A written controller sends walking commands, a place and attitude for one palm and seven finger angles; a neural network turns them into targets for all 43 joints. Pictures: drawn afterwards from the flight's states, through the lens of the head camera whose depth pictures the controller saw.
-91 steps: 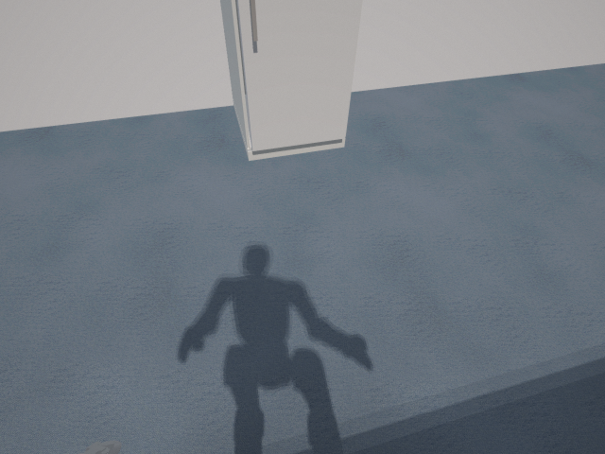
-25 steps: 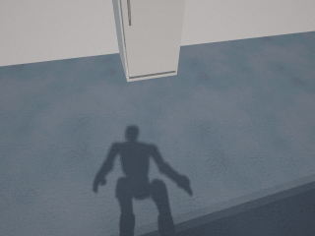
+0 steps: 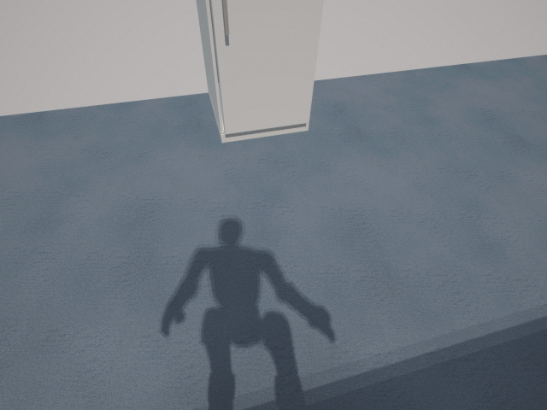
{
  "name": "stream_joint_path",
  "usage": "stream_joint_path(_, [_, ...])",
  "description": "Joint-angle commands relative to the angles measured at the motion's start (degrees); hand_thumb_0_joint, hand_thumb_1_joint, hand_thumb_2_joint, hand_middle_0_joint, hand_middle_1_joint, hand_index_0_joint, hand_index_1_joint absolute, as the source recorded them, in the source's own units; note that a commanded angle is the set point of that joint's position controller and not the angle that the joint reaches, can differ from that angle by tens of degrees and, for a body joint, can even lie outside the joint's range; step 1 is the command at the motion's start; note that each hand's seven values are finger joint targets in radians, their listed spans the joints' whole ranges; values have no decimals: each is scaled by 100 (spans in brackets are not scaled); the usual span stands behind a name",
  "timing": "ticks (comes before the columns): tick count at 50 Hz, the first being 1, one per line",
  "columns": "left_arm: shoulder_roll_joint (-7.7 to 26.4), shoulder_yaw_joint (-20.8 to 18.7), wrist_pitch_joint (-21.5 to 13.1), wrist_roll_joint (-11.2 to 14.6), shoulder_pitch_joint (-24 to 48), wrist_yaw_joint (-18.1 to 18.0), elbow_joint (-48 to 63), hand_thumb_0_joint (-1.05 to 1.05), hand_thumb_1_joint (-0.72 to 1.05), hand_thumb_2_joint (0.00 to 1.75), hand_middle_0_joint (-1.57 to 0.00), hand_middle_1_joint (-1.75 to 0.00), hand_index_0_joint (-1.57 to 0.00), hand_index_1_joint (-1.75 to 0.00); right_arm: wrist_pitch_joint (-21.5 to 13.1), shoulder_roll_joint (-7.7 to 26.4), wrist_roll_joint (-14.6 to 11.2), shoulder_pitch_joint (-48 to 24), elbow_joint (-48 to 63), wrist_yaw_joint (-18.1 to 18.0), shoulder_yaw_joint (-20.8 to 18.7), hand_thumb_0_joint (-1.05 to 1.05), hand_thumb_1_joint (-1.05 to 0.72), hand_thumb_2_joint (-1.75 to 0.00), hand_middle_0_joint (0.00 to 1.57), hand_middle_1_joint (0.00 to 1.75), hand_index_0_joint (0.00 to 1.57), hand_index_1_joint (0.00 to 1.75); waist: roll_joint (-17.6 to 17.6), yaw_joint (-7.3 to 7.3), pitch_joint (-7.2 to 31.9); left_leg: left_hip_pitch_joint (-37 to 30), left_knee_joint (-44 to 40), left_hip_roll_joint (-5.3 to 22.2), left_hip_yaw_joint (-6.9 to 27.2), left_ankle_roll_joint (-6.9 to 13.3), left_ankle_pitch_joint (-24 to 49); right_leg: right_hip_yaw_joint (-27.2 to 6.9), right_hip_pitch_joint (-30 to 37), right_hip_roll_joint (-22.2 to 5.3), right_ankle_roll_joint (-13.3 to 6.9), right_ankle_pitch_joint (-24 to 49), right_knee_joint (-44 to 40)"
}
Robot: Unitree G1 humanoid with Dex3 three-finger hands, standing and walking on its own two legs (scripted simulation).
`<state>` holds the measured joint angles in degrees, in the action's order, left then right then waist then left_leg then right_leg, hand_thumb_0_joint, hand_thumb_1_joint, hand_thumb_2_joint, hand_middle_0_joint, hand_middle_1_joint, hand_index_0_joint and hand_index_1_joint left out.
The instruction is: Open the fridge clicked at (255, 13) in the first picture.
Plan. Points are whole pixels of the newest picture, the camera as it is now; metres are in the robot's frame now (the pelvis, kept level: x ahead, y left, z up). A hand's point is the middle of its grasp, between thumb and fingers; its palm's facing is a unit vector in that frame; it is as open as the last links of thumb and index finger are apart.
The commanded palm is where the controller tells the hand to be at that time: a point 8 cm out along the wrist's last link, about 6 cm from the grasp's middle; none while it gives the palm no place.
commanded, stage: look at it before walking up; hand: left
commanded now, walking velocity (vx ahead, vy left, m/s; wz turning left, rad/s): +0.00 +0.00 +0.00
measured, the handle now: out of the picture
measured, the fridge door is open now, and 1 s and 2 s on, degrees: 0 0 0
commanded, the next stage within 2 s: walk to a spot facing it in 0.22 s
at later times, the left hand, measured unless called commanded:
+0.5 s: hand out of the picture +0.06 +0.22 -0.17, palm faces -0.03 -0.96 -0.28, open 7.4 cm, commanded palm none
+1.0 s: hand (181, 368) +0.23 +0.19 -0.19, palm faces -0.08 -0.98 -0.16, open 7.3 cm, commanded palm none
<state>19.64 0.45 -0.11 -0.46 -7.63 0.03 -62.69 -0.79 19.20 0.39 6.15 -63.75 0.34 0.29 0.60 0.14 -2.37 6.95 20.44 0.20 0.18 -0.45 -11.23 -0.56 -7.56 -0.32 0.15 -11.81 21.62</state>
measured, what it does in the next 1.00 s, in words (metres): walks ahead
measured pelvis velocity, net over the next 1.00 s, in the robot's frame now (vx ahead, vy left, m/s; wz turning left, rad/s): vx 0.17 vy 0.01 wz -0.10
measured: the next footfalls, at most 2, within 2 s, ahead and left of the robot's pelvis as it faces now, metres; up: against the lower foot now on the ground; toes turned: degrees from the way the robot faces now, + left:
right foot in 1.12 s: +0.39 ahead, -0.11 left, +0.00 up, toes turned -14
left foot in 1.62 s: +0.59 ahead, +0.08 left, +0.00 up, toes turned +3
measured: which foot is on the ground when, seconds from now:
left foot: down 0.00-1.00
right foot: down 0.00-0.74, up 0.76-1.00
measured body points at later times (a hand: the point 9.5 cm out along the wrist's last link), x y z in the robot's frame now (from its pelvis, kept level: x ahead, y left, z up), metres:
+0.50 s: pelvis +0.01 +0.00 +0.00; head +0.00 +0.00 +0.45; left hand +0.06 +0.27 -0.15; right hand +0.06 -0.28 -0.15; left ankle +0.00 +0.12 -0.75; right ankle +0.00 -0.12 -0.75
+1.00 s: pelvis +0.17 +0.01 -0.01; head +0.21 +0.02 +0.43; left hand +0.23 +0.24 -0.18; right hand +0.03 -0.16 -0.15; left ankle +0.03 +0.11 -0.75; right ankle +0.25 -0.11 -0.69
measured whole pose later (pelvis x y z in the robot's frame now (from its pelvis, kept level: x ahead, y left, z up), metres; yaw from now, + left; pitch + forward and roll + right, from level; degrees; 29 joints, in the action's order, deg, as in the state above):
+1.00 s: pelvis +0.17 +0.01 -0.01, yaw -6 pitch +0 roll -1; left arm 10.9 -3.3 0.8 -1.3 -12.1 1.0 -60.8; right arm -5.1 3.7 1.4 29.2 -68.2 -2.0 0.2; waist 1.4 -1.3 -4.4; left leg -6.4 17.2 1.8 -10.6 0.1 -22.9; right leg 6.4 -34.0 -3.6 -1.9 -12.9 54.2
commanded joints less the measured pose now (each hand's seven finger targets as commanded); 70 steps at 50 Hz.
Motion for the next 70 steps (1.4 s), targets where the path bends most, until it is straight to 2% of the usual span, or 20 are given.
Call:
stream_joint_path(1, [1195, -234, -125, -26, 238, -53, 350, 0, 90, 90, -20, -30, -20, -30, -112, 1212, -2, -285, 342, -102, -224, 0, -90, -90, 20, 30, 20, 30, -28, 18, 293, 0, -368, 670, 541, 194, 591, -537, -81, -656, -162, 523, -429])
stream_joint_path(16, [1196, -242, -142, -24, 232, -56, 341, 0, 90, 90, -20, -30, -20, -30, -119, 1220, -5, -230, 312, -105, -223, 0, -90, -90, 20, 30, 20, 30, -22, 1, 385, -59, -358, 689, 516, 175, 719, -523, -4, -669, -166, 701, -431])
stream_joint_path(18, [458, -80, -19, -20, -205, -78, 148, 0, 90, 90, -20, -30, -20, -30, -14, 474, 48, 151, 131, -75, -37, 0, -90, -90, 20, 30, 20, 30, -60, 6, 480, -74, -264, 627, 358, 64, -31, -496, -47, -609, -66, -271, -392])
stream_joint_path(22, [440, -160, 74, -99, -536, 30, 196, 0, 90, 90, -20, -30, -20, -30, 69, 518, 109, 413, 162, -35, -129, 0, -90, -90, 20, 30, 20, 30, -131, 35, -471, 710, -384, 610, 474, 193, -2348, -642, -858, -380, -187, -2159, -250])
stream_joint_path(26, [285, -244, -25, -95, -955, 78, 268, 0, 90, 90, -20, -30, -20, -30, -37, 391, 92, 712, 263, -52, -176, 0, -90, -90, 20, 30, 20, 30, -6, 64, -476, 881, 196, 628, 411, 330, -1950, -824, -778, -367, -397, -1851, 56])
stream_joint_path(32, [387, -446, -224, -86, -1863, -41, 69, 0, 90, 90, -20, -30, -20, -30, -231, -143, 49, 561, 544, -56, -202, 0, -90, -90, 20, 30, 20, 30, 987, 242, -544, 2165, 2193, 332, -517, 73, -1619, -2400, 258, -1574, -1226, -641, -654])
stream_joint_path(35, [154, -458, -249, -72, -1454, -75, 101, 0, 90, 90, -20, -30, -20, -30, -351, -331, 10, 1387, 285, -67, -221, 0, -90, -90, 20, 30, 20, 30, 358, -303, -135, 302, 616, 462, -505, 191, -1089, -1310, -608, -1166, -950, 707, 548])
stream_joint_path(36, [-214, -411, -233, -28, -1222, -33, 242, 0, 90, 90, -20, -30, -20, -30, -399, -17, 74, 2396, -86, -125, -320, 0, -90, -90, 20, 30, 20, 30, -840, -672, 72, -1131, -146, 1044, 542, 502, -637, -395, -1742, -249, -541, 559, 2259])
stream_joint_path(37, [-557, -328, -280, -39, -802, -16, 496, 0, 90, 90, -20, -30, -20, -30, -389, 391, 128, 3278, -410, -170, -430, 0, -90, -90, 20, 30, 20, 30, -2152, -852, -92, -1780, -725, 2352, 2053, 802, 400, 440, -3197, 250, -227, -1722, 3825])
stream_joint_path(38, [-388, -365, -268, -85, -448, -72, 564, 0, 90, 90, -20, -30, -20, -30, -352, 38, 123, 3408, -529, -239, -314, 0, -90, -90, 20, 30, 20, 30, -1408, -831, -574, -1621, -643, 2560, 2151, 840, 1248, -17, -3662, -13, -280, -1739, 4501])
stream_joint_path(40, [-583, -371, -256, -93, -411, 16, 455, 0, 90, 90, -20, -30, -20, -30, -391, -284, 119, 3031, -356, -270, -225, 0, -90, -90, 20, 30, 20, 30, -317, -557, -776, -1278, -472, 2352, 1308, 977, 2241, -22, -3726, -369, -250, -1224, 4975])
stream_joint_path(43, [-853, -368, -126, -113, -592, 123, 432, 0, 90, 90, -20, -30, -20, -30, -480, -514, 93, 2728, -309, -310, -183, 0, -90, -90, 20, 30, 20, 30, -753, -219, -725, -999, -654, 1699, 104, 675, 2193, 260, -3615, -400, -178, -632, 4898])
stream_joint_path(47, [-1011, -304, -74, -102, 75, 219, 738, 0, 90, 90, -20, -30, -20, -30, -511, -692, 98, 2805, -383, -339, -137, 0, -90, -90, 20, 30, 20, 30, -827, -202, -998, -717, -991, 1322, -517, 548, 2516, 847, -3288, -355, -158, -36, 3229])
stream_joint_path(53, [-669, -392, -162, -103, -841, 137, 509, 0, 90, 90, -20, -30, -20, -30, -426, -244, 52, 2465, -439, -308, -305, 0, -90, -90, 20, 30, 20, 30, -873, 402, -141, -932, 527, 1512, -1035, 600, 4993, 1162, -897, 224, -587, 126, 1635])
stream_joint_path(55, [-134, -566, -268, -176, -2265, 50, 100, 0, 90, 90, -20, -30, -20, -30, -402, -331, 2, 2288, -343, -223, -325, 0, -90, -90, 20, 30, 20, 30, -291, 1046, 614, 482, 2989, 1199, -1070, 333, 3318, 476, 1367, -303, -840, 379, 1053])
stream_joint_path(56, [436, -696, -305, -162, -2700, -30, 29, 0, 90, 90, -20, -30, -20, -30, -436, -797, -87, 2524, -189, -168, -274, 0, -90, -90, 20, 30, 20, 30, 1003, 1007, 1229, 1964, 5172, 307, -989, 148, -969, -2136, 2295, -1962, -1525, 302, 460])
stream_joint_path(57, [671, -739, -277, -28, -2493, -34, 100, 0, 90, 90, -20, -30, -20, -30, -412, -777, -86, 2294, 5, -170, -291, 0, -90, -90, 20, 30, 20, 30, 986, 821, 1176, 2512, 6317, 226, -340, 270, -2015, -3294, 1858, -2614, -1876, -400, -486])
stream_joint_path(60, [-147, -486, -315, -43, -898, -97, 523, 0, 90, 90, -20, -30, -20, -30, -236, -830, 86, 1690, 126, -90, -345, 0, -90, -90, 20, 30, 20, 30, -26, 120, -208, 2458, 5943, 954, 86, 245, -782, -1919, -804, -2047, -1211, -1643, -1033])
stream_joint_path(64, [-358, -398, -422, -110, -746, -98, 446, 0, 90, 90, -20, -30, -20, -30, -15, -1017, 129, 2103, 75, -43, -334, 0, -90, -90, 20, 30, 20, 30, 170, -343, -120, 1990, 4822, 1046, -153, 6, -466, -630, -1628, -1493, -961, -840, -1218])
stream_joint_path(70, [-329, -405, -494, -84, -1298, -32, 249, 0, 90, 90, -20, -30, -20, -30, -73, -880, 110, 830, 664, 95, -350, 0, -90, -90, 20, 30, 20, 30, 332, -15, -391, 2475, 3040, 997, -410, -138, 132, -361, -872, -1344, -1009, -406, -1341])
